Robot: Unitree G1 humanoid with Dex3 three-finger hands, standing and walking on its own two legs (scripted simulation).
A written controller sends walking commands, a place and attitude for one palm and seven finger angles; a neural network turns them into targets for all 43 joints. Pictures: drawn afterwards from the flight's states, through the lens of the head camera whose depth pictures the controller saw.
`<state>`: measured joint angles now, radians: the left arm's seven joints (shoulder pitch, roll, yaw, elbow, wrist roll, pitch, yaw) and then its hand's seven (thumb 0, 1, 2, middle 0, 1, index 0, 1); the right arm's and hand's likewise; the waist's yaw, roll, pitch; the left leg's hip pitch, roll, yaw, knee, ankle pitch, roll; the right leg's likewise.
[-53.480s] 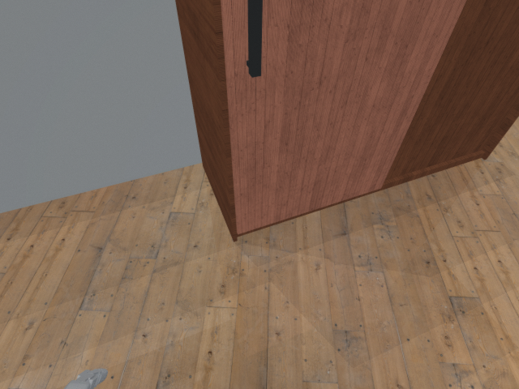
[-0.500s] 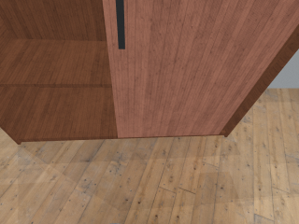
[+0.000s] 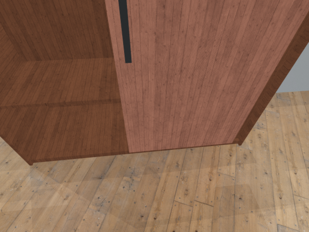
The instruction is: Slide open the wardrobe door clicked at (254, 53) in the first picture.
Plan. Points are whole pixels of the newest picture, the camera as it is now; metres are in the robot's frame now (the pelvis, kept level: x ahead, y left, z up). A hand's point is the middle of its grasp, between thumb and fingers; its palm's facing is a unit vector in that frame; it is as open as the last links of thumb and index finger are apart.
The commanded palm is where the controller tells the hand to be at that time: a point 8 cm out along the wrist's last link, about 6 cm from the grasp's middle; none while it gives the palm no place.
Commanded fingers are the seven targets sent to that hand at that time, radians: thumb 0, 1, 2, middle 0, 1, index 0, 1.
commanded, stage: let the arm hang, fingers relaxed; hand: left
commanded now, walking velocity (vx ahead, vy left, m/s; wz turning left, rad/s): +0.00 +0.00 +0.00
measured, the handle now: (124, 22) +0.74 +0.16 +0.20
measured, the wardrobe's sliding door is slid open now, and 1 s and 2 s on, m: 0.69 0.69 0.69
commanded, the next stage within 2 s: look to check the result in 0.22 s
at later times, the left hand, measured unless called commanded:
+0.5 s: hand out of the picture +0.00 +0.17 -0.18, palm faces +0.01 -0.98 -0.19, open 7.4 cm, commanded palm none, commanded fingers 0.00 0.90 0.90 -0.20 -0.30 -0.20 -0.30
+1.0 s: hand out of the picture +0.03 +0.15 -0.18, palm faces +0.01 -0.99 -0.16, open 7.4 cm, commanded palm none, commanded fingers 0.00 0.90 0.90 -0.20 -0.30 -0.20 -0.30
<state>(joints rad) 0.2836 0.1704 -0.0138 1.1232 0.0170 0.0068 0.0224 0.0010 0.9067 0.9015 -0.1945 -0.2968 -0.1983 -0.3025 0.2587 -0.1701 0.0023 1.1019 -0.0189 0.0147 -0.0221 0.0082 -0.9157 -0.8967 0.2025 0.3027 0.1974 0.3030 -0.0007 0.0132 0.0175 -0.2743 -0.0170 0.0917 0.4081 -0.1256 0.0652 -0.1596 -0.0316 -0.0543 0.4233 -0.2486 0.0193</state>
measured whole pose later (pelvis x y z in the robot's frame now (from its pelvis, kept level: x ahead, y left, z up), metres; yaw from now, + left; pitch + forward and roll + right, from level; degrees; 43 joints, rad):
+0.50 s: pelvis +0.02 -0.01 +0.00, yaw +0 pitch -1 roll +0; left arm 0.29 0.16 -0.01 1.15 0.01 0.00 0.03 0.00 0.91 0.90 -0.20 -0.30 -0.20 -0.30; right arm 0.26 -0.15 0.00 1.13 -0.01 0.00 -0.03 0.01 -0.91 -0.90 0.20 0.30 0.20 0.30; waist -0.01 0.01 0.04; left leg -0.25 -0.01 0.09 0.39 -0.14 0.06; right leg -0.12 -0.03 -0.06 0.39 -0.26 0.01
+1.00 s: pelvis +0.03 -0.01 +0.00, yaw +0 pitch -1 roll +0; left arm 0.26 0.15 -0.01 1.15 0.01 -0.01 0.03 0.00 0.91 0.90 -0.20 -0.30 -0.20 -0.30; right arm 0.24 -0.16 0.01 1.15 -0.01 0.00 -0.03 0.01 -0.92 -0.90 0.20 0.30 0.20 0.30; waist 0.00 -0.01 0.04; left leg -0.22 -0.01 0.08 0.39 -0.16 0.04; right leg -0.08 -0.02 -0.06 0.37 -0.27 0.01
